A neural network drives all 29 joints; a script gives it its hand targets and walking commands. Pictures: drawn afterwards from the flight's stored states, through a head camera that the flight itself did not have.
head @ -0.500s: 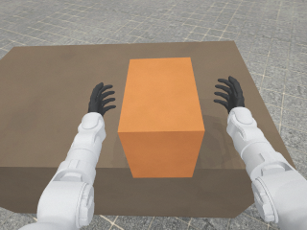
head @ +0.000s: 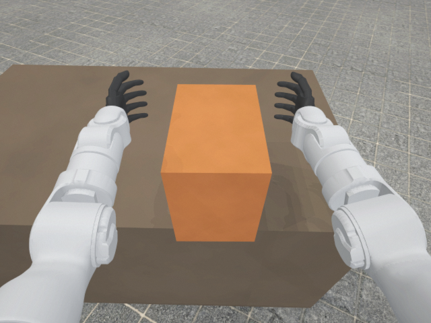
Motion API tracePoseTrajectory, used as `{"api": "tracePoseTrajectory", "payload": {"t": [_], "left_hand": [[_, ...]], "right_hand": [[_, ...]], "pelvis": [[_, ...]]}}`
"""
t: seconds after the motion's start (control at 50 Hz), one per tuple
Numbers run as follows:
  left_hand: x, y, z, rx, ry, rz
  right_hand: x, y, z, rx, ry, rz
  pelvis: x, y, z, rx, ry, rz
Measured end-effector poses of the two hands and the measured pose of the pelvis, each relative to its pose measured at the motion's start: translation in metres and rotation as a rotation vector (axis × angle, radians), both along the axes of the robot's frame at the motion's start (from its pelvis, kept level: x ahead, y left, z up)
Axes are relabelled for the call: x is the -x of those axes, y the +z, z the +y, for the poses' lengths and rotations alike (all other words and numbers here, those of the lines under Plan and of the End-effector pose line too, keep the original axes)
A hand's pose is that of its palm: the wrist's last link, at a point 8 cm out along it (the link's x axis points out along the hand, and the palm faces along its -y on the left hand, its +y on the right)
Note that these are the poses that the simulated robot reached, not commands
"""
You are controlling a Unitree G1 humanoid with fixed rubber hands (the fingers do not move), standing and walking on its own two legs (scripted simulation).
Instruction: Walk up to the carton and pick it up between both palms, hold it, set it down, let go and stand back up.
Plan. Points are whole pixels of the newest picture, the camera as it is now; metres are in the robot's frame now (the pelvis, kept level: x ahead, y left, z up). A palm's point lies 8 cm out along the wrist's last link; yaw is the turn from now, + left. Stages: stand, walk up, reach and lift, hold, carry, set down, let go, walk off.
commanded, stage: set down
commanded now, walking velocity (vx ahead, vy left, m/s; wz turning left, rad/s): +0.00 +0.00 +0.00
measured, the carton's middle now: (216, 162) +0.46 +0.05 +0.02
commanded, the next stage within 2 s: none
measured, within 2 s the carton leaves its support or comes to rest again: neither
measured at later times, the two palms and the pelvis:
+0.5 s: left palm (104, 179) +0.34 +0.25 +0.10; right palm (321, 167) +0.37 -0.14 +0.12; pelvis -0.01 +0.00 +0.00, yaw +0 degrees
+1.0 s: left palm (115, 198) +0.31 +0.22 +0.08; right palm (315, 197) +0.33 -0.14 +0.08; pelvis +0.01 +0.02 +0.01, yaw -1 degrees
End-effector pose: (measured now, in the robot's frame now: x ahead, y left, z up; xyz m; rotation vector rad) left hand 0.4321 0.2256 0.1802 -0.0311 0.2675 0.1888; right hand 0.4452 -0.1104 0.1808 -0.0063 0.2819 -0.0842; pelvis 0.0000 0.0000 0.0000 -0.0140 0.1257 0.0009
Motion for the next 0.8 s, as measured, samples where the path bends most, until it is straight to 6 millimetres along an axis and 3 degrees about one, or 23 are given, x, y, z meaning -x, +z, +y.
{"api": "tracePoseTrajectory", "payload": {"t": [0.24,0.4,0.54,0.64,0.8], "left_hand": [[0.015,-0.010,-0.002,-0.008,-0.020,-0.011],[0.059,-0.050,0.005,0.025,-0.022,0.043],[0.100,-0.084,0.025,0.043,0.029,0.057],[0.106,-0.095,0.030,0.013,0.044,0.061],[0.088,-0.085,0.016,-0.045,0.004,0.046]], "right_hand": [[0.012,-0.015,-0.016,-0.051,-0.002,-0.047],[0.050,-0.031,-0.033,-0.025,-0.002,-0.078],[0.088,-0.067,-0.030,-0.052,0.012,-0.033],[0.094,-0.082,-0.016,-0.078,0.033,-0.012],[0.071,-0.078,-0.001,-0.094,0.045,-0.055]], "pelvis": [[0.003,0.002,0.004,0.007,-0.001,-0.034],[0.002,0.003,0.004,0.000,-0.009,-0.125],[0.012,0.001,0.000,-0.007,0.003,-0.163],[0.022,-0.001,0.001,-0.010,0.014,-0.130],[0.024,-0.003,0.015,-0.004,0.020,-0.046]]}}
